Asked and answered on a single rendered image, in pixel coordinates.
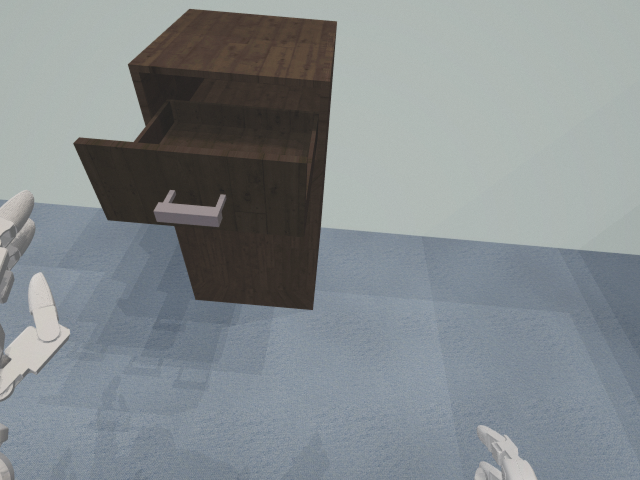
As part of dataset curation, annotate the left robot hand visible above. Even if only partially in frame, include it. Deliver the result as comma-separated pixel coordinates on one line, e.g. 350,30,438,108
0,190,70,402

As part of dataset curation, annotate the handle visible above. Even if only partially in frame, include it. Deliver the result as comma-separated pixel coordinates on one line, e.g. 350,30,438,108
153,190,226,227

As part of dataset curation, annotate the drawer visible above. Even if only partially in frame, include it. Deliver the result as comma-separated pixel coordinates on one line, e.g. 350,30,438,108
73,99,319,237

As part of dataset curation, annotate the cabinet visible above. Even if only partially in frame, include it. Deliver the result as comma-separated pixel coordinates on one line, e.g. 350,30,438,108
128,9,337,310

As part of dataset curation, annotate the right robot hand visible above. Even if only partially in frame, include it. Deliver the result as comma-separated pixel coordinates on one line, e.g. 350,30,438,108
474,425,537,480

